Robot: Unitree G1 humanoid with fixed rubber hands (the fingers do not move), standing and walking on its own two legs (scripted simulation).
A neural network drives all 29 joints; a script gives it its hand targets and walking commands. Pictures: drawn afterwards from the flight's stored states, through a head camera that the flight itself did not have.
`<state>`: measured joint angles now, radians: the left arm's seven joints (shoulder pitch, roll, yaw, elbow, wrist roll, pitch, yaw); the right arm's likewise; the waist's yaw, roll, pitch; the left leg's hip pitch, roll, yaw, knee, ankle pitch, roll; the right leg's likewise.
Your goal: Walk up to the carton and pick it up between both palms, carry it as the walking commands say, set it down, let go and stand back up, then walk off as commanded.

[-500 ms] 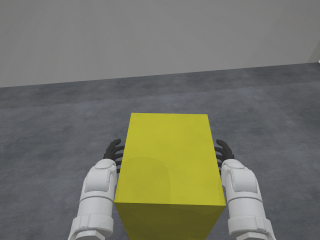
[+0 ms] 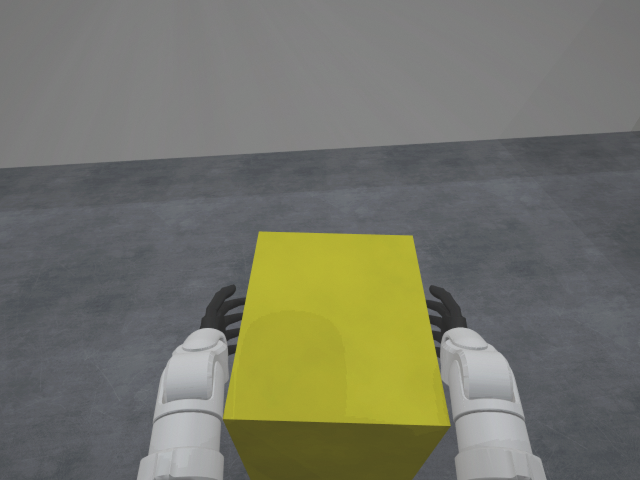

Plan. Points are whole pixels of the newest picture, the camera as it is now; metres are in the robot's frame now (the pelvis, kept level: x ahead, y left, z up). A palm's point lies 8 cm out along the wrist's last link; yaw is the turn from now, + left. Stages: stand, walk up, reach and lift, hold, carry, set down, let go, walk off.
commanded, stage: reach and lift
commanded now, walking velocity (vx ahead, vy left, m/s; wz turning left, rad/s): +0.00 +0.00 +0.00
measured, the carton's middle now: (331, 366) +0.29 +0.01 -0.03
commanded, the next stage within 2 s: hold in 0.56 s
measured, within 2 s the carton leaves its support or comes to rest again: neither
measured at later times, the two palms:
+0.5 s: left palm (216, 351) +0.27 +0.16 +0.04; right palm (460, 354) +0.27 -0.15 +0.04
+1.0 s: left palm (216, 355) +0.27 +0.15 +0.04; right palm (462, 357) +0.27 -0.15 +0.04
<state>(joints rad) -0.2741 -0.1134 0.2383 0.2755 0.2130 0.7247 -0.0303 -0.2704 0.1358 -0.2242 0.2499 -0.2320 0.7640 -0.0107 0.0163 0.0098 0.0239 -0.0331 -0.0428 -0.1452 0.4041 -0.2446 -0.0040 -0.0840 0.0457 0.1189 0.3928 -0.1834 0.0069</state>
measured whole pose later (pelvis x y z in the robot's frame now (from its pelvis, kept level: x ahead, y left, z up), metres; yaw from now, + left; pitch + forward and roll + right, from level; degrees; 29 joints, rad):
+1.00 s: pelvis -0.01 +0.00 +0.00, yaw +0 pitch -8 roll +0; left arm -0.21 -0.14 0.22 0.19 0.21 0.74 -0.02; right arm -0.21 0.13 -0.20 0.18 -0.21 0.78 0.00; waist 0.00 0.01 0.04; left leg -0.04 -0.05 -0.14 0.43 -0.24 -0.01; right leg -0.09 0.04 0.11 0.42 -0.19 0.01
